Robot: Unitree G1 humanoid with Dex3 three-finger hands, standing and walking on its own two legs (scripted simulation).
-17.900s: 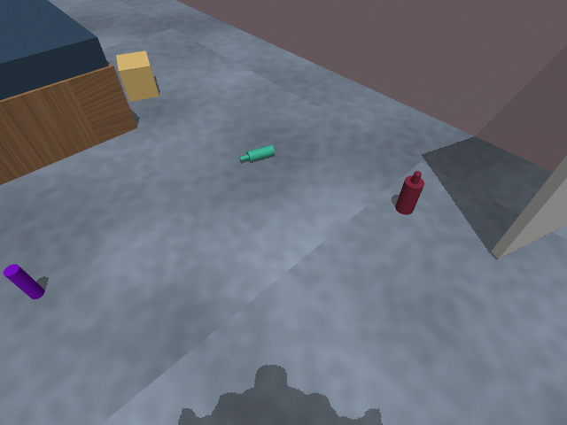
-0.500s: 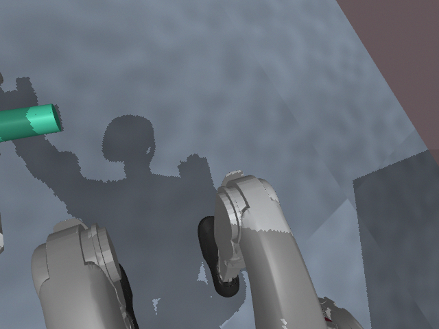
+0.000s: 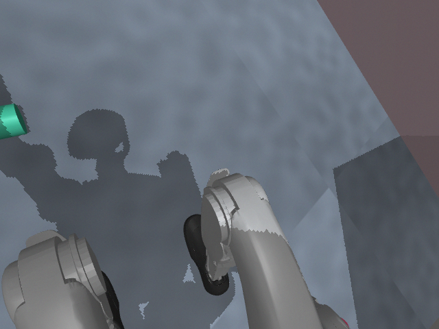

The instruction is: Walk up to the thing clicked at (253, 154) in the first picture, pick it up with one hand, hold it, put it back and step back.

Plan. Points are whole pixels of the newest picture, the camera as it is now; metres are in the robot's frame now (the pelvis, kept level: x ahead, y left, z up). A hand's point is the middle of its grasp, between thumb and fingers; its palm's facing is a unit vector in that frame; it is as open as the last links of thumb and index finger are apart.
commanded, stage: rest palm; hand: left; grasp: from above
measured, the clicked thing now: out of the picture +0.52 +0.31 -0.29
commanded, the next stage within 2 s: close in 0.94 s
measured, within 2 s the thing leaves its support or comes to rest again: neither
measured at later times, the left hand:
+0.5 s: hand out of the picture +0.51 +0.27 -0.25, palm faces -0.47 -0.10 -0.87, open 13.8 cm
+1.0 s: hand out of the picture +0.50 +0.27 -0.26, palm faces -0.47 -0.10 -0.88, open 13.5 cm
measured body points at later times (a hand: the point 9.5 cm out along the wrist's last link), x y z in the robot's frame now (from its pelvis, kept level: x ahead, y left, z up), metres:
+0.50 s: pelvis +0.00 +0.00 -0.01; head +0.29 +0.11 +0.32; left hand +0.53 +0.28 -0.20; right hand +0.02 -0.25 -0.05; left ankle +0.07 +0.12 -0.29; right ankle +0.12 -0.13 -0.29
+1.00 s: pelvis +0.00 +0.01 -0.01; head +0.30 +0.12 +0.31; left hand +0.53 +0.27 -0.21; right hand +0.01 -0.24 -0.05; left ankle +0.07 +0.12 -0.29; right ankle +0.12 -0.13 -0.29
